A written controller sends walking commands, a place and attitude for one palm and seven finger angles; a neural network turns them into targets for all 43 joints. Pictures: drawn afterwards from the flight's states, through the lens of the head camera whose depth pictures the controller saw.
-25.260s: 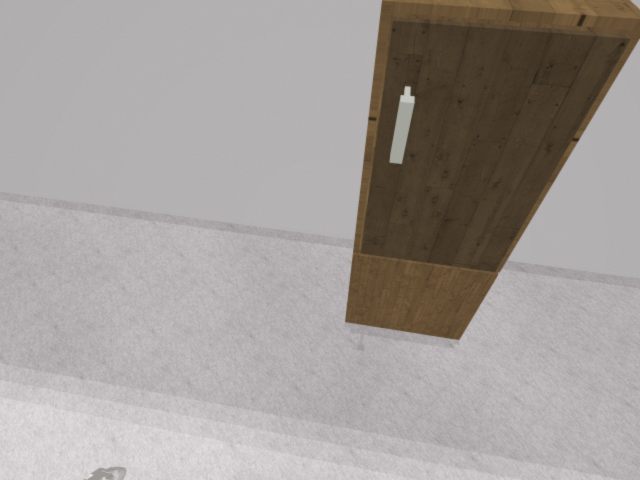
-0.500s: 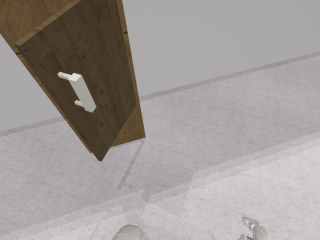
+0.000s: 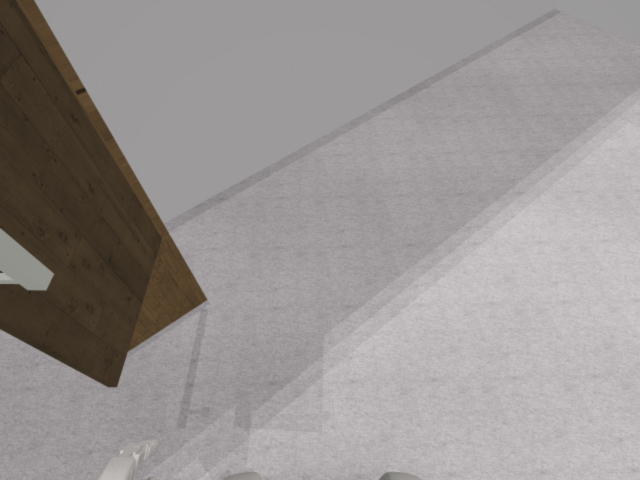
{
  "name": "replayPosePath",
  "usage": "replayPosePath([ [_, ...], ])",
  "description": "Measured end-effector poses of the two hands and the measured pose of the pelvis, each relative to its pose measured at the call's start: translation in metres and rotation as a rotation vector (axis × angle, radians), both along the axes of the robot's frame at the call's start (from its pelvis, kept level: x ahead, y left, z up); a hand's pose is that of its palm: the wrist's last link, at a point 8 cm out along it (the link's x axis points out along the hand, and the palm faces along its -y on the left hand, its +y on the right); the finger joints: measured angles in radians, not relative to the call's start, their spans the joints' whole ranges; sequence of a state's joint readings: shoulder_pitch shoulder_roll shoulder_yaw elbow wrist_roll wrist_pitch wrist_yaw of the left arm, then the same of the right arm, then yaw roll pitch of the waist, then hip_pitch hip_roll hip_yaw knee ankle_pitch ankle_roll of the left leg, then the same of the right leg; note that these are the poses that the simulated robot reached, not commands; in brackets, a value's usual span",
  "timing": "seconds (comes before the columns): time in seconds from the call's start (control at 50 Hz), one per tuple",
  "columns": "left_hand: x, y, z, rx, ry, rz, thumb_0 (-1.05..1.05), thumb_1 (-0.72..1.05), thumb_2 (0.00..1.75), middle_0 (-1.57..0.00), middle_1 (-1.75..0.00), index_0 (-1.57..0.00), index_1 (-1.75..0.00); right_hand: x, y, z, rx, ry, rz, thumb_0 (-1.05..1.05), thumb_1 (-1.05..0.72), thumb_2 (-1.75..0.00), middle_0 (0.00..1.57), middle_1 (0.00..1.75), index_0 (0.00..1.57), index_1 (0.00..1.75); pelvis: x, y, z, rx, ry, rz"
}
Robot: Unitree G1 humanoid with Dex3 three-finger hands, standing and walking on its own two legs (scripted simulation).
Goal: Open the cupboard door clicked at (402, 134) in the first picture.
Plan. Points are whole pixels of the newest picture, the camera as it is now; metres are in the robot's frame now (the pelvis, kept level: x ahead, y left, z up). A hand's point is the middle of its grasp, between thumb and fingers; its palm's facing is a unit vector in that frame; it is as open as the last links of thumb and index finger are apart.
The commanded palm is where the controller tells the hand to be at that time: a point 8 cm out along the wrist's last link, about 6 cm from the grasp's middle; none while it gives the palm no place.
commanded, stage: walk to a spot facing it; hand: left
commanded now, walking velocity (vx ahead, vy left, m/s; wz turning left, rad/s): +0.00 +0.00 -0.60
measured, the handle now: out of the picture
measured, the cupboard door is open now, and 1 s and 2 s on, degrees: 50 50 50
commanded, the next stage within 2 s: turn to face it in 1.82 s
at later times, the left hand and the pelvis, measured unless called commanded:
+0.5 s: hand (240, 416) +0.21 +0.13 -0.14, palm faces -0.31 -0.92 -0.22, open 7.4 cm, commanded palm none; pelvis +0.04 -0.03 +0.00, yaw -19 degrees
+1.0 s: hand (302, 315) +0.37 +0.05 -0.15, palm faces -0.54 -0.83 -0.16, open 7.4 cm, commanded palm none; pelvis +0.21 -0.08 +0.02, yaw -36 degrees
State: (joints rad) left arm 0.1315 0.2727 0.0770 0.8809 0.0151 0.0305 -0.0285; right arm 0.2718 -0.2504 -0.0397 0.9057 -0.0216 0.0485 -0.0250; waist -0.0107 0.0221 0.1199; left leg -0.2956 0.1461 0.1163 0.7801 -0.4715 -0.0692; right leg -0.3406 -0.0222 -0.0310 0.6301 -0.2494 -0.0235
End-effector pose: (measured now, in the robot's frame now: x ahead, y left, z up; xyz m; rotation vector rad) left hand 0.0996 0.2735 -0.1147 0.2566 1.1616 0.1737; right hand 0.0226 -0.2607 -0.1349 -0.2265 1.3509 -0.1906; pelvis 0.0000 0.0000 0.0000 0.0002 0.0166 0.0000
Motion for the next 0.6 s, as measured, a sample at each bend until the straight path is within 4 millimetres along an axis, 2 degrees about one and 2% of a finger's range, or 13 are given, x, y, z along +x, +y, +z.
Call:
replayPosePath([
  [0.06, 0.014, -0.014, 0.004, 0.007, 0.004, -0.041, 0.01, 0.91, 0.9, -0.2, -0.3, -0.2, -0.3, -0.009, -0.013, 0.0, -0.016, 0.028, -0.06, 0.01, -0.91, -0.9, 0.2, 0.3, 0.2, 0.3, 0.002, -0.001, 0.004, -0.005, -0.004, -0.031],
  [0.12, 0.025, -0.025, 0.004, -0.004, 0.022, -0.077, 0.01, 0.9, 0.9, -0.2, -0.3, -0.2, -0.3, -0.006, -0.015, 0.01, -0.025, -0.002, -0.101, 0.01, -0.91, -0.9, 0.2, 0.3, 0.2, 0.3, 0.006, -0.001, 0.01, 0.009, 0.001, -0.07],
  [0.2, 0.039, -0.033, -0.002, -0.04, 0.038, -0.126, 0.01, 0.9, 0.9, -0.2, -0.3, -0.2, -0.3, 0.004, -0.007, 0.02, -0.033, -0.075, -0.141, 0.01, -0.91, -0.9, 0.2, 0.3, 0.2, 0.3, 0.011, 0.005, 0.013, 0.016, 0.007, -0.125],
  [0.26, 0.053, -0.035, -0.013, -0.07, 0.039, -0.153, 0.01, 0.9, 0.9, -0.2, -0.3, -0.2, -0.3, 0.006, 0.003, 0.018, -0.046, -0.122, -0.156, 0.01, -0.91, -0.9, 0.2, 0.3, 0.2, 0.3, 0.017, 0.011, 0.005, -0.009, 0.016, -0.161],
  [0.32, 0.067, -0.041, -0.012, -0.084, 0.038, -0.187, 0.01, 0.9, 0.9, -0.2, -0.3, -0.2, -0.3, -0.001, 0.012, 0.022, -0.03, -0.118, -0.168, 0.01, -0.91, -0.9, 0.2, 0.3, 0.2, 0.3, 0.02, 0.007, 0.008, -0.006, 0.006, -0.2],
  [0.4, 0.087, -0.059, 0.0, -0.098, 0.026, -0.237, 0.01, 0.9, 0.9, -0.2, -0.3, -0.2, -0.3, -0.014, 0.017, 0.023, 0.008, -0.09, -0.206, 0.01, -0.91, -0.9, 0.2, 0.3, 0.2, 0.3, 0.028, -0.002, 0.016, -0.015, 0.008, -0.255],
  [0.46, 0.105, -0.078, 0.005, -0.09, 0.018, -0.299, 0.01, 0.9, 0.9, -0.2, -0.3, -0.2, -0.3, -0.026, 0.01, 0.015, 0.035, -0.077, -0.264, 0.01, -0.91, -0.9, 0.21, 0.3, 0.2, 0.3, 0.036, -0.014, 0.014, -0.02, 0.013, -0.301],
  [0.52, 0.122, -0.094, -0.001, -0.066, -0.017, -0.341, 0.01, 0.9, 0.9, -0.2, -0.3, -0.2, -0.3, -0.036, -0.004, -0.001, 0.051, -0.05, -0.325, 0.01, -0.9, -0.9, 0.21, 0.3, 0.2, 0.3, 0.046, -0.029, 0.001, -0.003, 0.013, -0.337],
  [0.56, 0.124, -0.1, 0.0, -0.055, -0.012, -0.337, 0.01, 0.9, 0.9, -0.2, -0.3, -0.2, -0.3, -0.035, -0.015, -0.003, 0.048, -0.021, -0.346, 0.01, -0.91, -0.9, 0.21, 0.3, 0.2, 0.3, 0.053, -0.033, 0.003, -0.013, 0.003, -0.348],
  [0.6, 0.122, -0.103, 0.003, -0.046, 0.02, -0.334, 0.01, 0.9, 0.9, -0.2, -0.3, -0.2, -0.3, -0.023, -0.027, 0.003, 0.036, -0.026, -0.361, 0.01, -0.91, -0.9, 0.21, 0.3, 0.2, 0.3, 0.063, -0.037, 0.008, -0.012, 0.002, -0.366],
])
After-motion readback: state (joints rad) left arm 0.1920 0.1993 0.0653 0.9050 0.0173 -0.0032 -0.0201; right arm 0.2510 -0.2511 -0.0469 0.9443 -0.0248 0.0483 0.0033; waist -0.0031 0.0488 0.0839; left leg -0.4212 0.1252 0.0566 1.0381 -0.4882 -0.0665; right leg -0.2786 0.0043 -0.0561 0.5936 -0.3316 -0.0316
